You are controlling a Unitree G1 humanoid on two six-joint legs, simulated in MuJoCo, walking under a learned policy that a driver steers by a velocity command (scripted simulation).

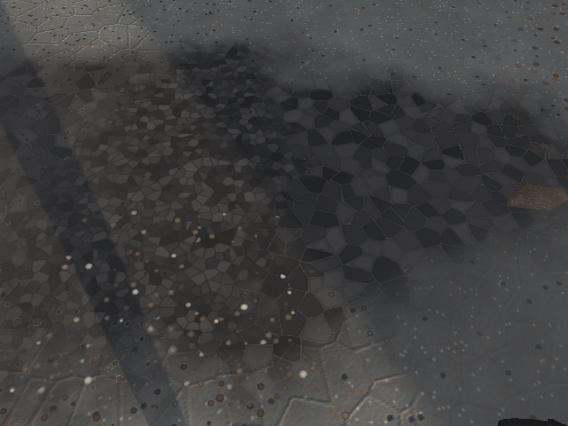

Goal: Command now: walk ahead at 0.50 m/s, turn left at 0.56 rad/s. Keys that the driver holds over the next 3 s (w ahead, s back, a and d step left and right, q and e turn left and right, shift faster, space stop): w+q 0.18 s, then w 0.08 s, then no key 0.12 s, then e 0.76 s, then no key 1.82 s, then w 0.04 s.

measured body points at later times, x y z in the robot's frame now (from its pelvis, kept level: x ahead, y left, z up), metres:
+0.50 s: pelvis +0.27 +0.00 +0.01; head +0.30 +0.01 +0.46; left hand +0.43 +0.28 -0.08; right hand +0.39 -0.27 -0.11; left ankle +0.13 +0.09 -0.71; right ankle +0.43 -0.07 -0.72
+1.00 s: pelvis +0.35 +0.04 +0.02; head +0.38 +0.07 +0.47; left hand +0.51 +0.33 -0.09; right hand +0.47 -0.25 -0.07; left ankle +0.38 +0.16 -0.72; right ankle +0.38 -0.08 -0.66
